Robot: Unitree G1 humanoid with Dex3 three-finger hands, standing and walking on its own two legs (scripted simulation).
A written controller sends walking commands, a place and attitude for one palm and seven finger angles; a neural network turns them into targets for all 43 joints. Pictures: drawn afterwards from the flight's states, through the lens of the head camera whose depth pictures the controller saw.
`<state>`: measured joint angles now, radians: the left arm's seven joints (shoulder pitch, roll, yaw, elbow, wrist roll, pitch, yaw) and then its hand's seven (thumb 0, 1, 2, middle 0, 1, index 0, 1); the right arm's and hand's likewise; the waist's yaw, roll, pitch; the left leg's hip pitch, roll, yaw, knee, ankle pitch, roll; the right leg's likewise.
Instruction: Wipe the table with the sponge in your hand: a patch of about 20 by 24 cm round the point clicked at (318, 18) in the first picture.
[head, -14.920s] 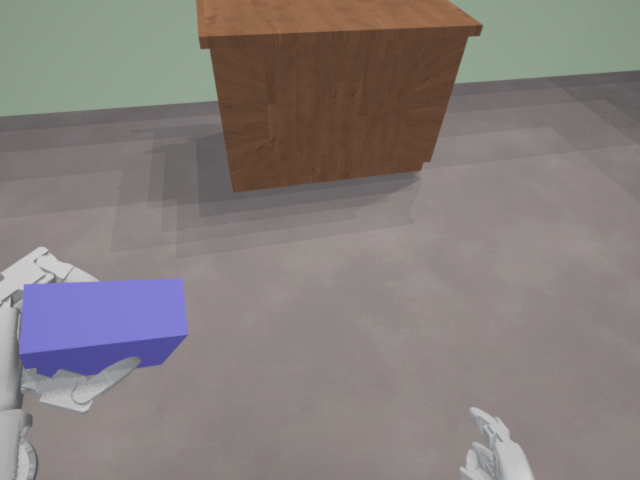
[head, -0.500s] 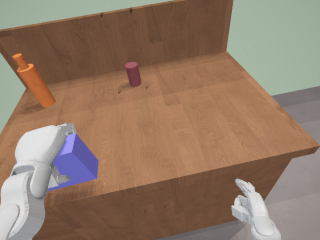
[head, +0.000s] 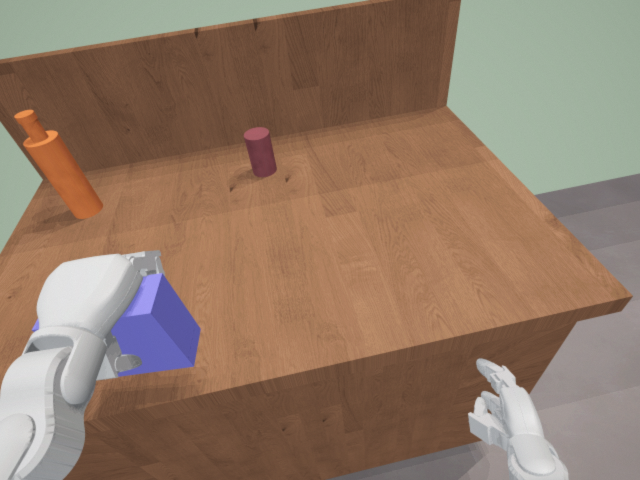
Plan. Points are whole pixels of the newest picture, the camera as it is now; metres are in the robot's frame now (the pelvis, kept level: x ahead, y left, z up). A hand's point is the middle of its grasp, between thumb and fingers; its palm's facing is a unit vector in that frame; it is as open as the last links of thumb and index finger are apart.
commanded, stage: move the sponge above the wiping area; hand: left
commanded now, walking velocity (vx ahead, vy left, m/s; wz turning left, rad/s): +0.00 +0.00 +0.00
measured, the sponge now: (134, 337) +0.22 +0.27 +0.09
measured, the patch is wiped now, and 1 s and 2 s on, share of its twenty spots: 0.00 0.00 0.00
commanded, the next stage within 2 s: none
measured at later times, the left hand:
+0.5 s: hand (120, 299) +0.24 +0.28 +0.14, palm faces +0.13 -0.05 -0.99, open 9.7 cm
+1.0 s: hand (110, 306) +0.24 +0.30 +0.13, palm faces +0.11 -0.05 -0.99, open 9.7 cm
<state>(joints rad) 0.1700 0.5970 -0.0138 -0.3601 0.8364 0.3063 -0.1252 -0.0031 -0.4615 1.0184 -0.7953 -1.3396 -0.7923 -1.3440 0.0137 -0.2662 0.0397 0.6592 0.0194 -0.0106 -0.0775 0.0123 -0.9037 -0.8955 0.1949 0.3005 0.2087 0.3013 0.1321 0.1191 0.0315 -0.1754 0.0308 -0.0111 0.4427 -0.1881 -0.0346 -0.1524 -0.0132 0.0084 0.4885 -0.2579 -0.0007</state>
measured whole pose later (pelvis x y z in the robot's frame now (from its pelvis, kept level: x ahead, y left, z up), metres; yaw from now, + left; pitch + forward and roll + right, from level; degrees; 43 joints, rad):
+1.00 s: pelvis +0.00 +0.00 +0.00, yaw +0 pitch -5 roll +0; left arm 0.09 0.54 0.01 -0.17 0.87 0.35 -0.02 0.00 -0.46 1.02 -0.79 -1.34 -0.79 -1.35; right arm 0.02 -0.24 0.04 0.70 0.03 0.00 -0.07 0.01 -0.90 -0.90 0.20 0.30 0.20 0.30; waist 0.12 0.11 0.02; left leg -0.16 0.04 -0.01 0.42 -0.18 -0.04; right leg -0.13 -0.01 0.01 0.46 -0.24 0.00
